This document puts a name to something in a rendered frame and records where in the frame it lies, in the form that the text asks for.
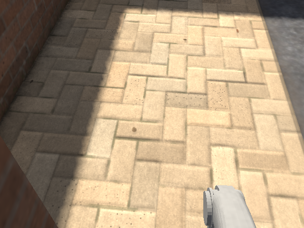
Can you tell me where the robot right thigh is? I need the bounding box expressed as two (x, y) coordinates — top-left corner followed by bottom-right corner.
(203, 185), (257, 228)

